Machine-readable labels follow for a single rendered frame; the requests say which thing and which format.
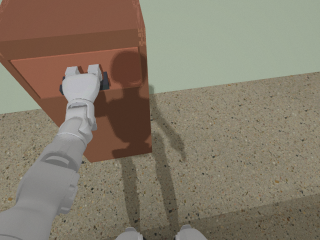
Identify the left robot hand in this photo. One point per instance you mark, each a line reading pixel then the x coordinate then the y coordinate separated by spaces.
pixel 84 86

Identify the drawer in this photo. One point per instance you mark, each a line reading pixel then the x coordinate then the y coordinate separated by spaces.
pixel 45 73

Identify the handle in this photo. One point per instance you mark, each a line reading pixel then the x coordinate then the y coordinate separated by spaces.
pixel 104 84

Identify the cabinet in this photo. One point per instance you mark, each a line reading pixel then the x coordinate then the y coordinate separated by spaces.
pixel 38 28

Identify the robot right shin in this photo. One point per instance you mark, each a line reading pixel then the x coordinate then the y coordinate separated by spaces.
pixel 187 226

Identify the left robot forearm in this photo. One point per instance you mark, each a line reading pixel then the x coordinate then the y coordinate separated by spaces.
pixel 67 148

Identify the right robot thigh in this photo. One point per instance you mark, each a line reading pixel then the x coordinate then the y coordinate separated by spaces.
pixel 190 234

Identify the robot left upper arm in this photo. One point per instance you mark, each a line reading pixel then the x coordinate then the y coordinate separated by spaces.
pixel 48 191

